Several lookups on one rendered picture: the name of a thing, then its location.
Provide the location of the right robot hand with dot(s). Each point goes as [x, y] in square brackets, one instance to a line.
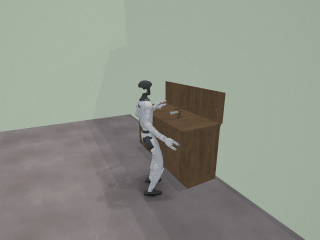
[169, 142]

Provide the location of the robot right upper arm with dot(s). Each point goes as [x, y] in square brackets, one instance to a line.
[147, 112]

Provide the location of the robot left upper arm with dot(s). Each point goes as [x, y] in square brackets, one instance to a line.
[137, 111]

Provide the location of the left robot hand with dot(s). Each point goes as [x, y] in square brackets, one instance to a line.
[158, 105]

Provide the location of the right robot forearm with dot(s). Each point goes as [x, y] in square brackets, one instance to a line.
[157, 134]

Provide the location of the robot right shin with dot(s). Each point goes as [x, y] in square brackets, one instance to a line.
[156, 174]

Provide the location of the counter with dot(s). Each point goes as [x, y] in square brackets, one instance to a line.
[196, 128]

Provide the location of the robot right thigh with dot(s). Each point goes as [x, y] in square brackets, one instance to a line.
[156, 152]

